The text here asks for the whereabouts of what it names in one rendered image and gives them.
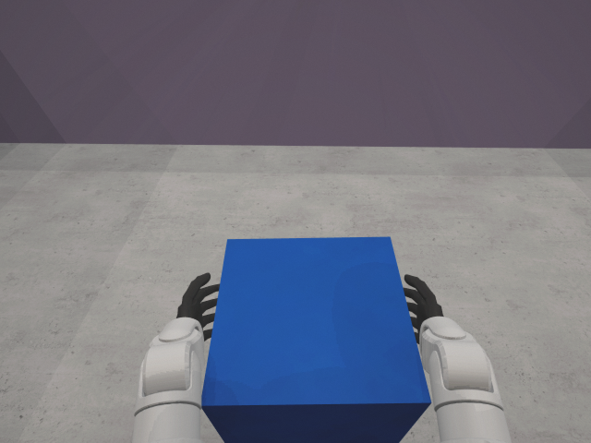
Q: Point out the robot right forearm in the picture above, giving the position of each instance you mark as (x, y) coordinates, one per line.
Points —
(464, 388)

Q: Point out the robot left forearm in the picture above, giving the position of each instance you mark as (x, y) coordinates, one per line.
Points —
(168, 400)

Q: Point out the robot right hand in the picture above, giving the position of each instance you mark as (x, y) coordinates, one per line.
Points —
(426, 304)

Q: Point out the carton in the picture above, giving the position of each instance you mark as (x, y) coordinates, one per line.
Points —
(312, 342)

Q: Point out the robot left hand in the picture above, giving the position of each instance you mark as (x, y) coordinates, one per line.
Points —
(192, 305)

